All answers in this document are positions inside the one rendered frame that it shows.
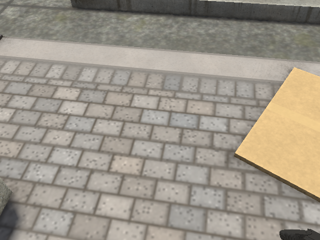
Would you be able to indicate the right robot hand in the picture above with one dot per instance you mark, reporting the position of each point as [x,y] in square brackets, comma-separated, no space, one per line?
[297,234]

